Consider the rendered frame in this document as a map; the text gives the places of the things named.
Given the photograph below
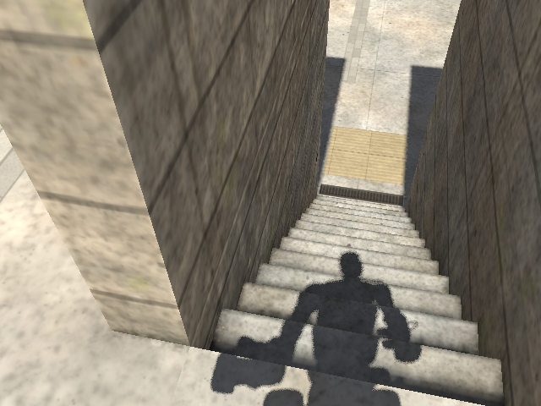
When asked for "stairs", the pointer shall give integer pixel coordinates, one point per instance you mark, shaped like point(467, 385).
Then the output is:
point(352, 292)

